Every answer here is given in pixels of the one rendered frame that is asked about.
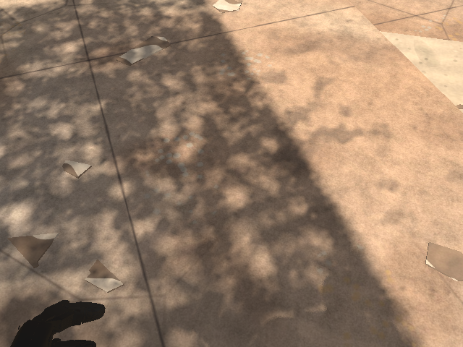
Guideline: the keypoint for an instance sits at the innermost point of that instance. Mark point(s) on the robot left hand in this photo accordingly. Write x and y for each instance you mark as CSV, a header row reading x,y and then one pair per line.
x,y
39,331

